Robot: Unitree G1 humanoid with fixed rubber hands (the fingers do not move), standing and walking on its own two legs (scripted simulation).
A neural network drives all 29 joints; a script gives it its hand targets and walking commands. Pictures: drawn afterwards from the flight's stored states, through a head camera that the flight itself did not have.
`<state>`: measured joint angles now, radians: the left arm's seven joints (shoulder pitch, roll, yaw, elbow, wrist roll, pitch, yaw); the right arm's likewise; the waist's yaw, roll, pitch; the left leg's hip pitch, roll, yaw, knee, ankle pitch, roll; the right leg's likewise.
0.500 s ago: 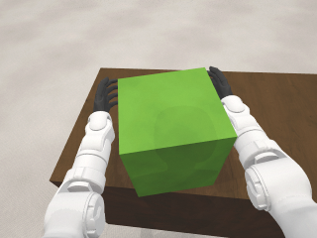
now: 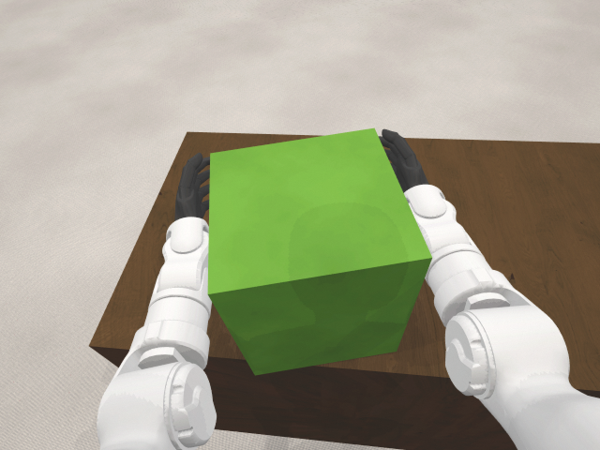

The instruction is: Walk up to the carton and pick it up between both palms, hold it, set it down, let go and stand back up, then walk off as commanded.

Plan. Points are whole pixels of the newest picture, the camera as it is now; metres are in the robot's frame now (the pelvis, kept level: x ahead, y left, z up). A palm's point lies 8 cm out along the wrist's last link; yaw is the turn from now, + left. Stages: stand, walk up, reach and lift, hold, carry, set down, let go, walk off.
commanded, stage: reach and lift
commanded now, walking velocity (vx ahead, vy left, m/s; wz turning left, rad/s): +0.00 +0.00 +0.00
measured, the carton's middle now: (310, 260) +0.37 +0.04 +0.05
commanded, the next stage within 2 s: none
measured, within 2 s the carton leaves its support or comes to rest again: leaves its support in 1.28 s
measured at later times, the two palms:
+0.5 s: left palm (186, 217) +0.40 +0.20 +0.10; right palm (406, 193) +0.45 -0.09 +0.11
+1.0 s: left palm (185, 217) +0.40 +0.20 +0.10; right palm (406, 197) +0.45 -0.09 +0.10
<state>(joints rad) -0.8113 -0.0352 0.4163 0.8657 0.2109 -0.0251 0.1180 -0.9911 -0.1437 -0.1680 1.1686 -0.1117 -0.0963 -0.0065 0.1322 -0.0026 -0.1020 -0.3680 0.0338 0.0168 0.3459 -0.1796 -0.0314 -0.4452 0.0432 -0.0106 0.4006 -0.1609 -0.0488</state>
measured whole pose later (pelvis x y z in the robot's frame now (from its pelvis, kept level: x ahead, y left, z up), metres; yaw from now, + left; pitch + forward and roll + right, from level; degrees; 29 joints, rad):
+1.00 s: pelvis +0.00 +0.01 +0.00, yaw +0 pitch +10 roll +0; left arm -0.81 -0.06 0.46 0.87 0.27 0.03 0.09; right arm -0.92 -0.09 -0.34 1.15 -0.23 -0.15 0.02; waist 0.13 0.00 -0.10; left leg -0.33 0.04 0.02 0.35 -0.18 -0.03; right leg -0.39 0.04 -0.01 0.36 -0.14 -0.05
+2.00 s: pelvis -0.02 +0.02 +0.00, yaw +0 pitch +3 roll +0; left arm -0.80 -0.01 0.36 0.78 0.17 0.26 0.10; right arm -0.88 -0.06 -0.30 0.98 -0.04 0.15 -0.04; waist 0.05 0.00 -0.13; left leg -0.24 0.02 0.02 0.35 -0.17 -0.02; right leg -0.28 0.03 -0.01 0.33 -0.11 -0.03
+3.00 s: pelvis -0.03 +0.04 +0.00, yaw +1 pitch -3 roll +0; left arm -0.83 0.02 0.35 0.64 0.17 0.53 0.06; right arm -0.95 -0.07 -0.22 0.90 0.11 0.38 -0.14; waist -0.02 0.00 -0.13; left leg -0.13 -0.01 0.01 0.35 -0.17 0.00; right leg -0.17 0.00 -0.01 0.33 -0.12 -0.01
